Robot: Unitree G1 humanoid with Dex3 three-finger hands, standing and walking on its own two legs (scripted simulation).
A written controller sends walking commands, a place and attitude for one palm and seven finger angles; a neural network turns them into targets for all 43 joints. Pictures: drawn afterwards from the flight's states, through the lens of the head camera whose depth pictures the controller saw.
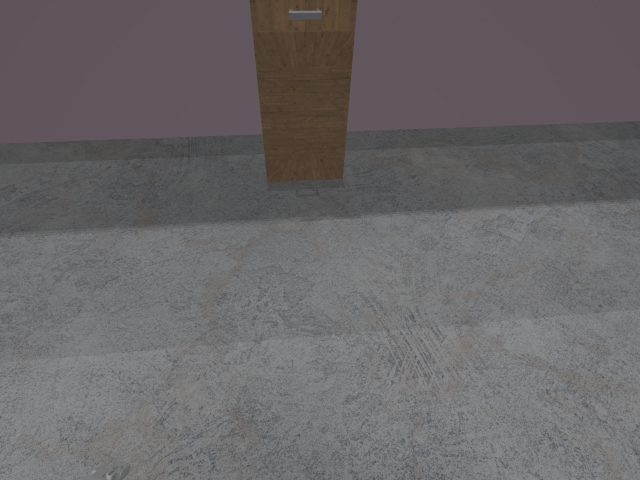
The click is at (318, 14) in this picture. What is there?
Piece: drawer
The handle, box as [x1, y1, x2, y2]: [289, 8, 321, 19]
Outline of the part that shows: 321,11 318,8 316,11 292,11 291,9 289,9 289,19 317,19 321,18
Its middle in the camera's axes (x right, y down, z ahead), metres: -0.06 -0.81 +1.39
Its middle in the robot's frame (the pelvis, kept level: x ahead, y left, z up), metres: +1.58 +0.14 +0.02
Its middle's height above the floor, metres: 0.79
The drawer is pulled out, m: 0.00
